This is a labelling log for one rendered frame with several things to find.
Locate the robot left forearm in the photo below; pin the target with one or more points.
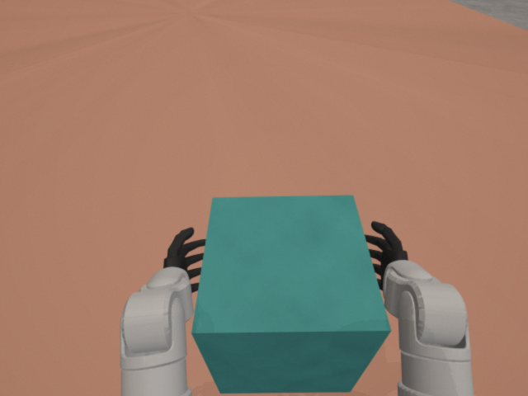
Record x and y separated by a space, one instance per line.
153 336

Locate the robot right forearm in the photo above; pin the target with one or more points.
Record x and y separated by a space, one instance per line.
433 332

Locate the carton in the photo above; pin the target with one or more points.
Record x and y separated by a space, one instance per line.
288 299

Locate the right robot hand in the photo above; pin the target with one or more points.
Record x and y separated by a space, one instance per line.
391 247

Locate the left robot hand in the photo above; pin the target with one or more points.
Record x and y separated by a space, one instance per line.
177 252

